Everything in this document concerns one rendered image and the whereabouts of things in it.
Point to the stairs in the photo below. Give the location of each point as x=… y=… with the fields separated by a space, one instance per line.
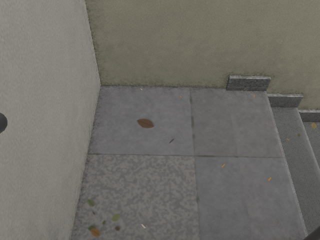
x=301 y=145

